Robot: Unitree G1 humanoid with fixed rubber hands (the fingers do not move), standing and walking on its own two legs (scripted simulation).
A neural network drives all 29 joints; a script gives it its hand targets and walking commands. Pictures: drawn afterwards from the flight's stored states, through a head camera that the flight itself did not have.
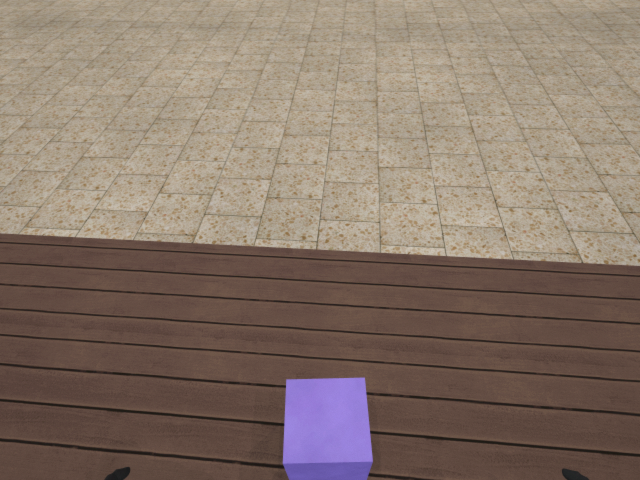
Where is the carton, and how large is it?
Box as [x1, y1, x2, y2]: [283, 378, 372, 479]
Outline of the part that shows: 286,379 283,465 289,479 366,479 372,462 364,378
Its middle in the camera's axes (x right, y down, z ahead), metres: +0.02 +0.52 +1.06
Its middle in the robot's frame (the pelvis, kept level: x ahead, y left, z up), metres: +0.37 +0.03 -0.66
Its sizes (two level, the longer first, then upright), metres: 0.210 0.200 0.250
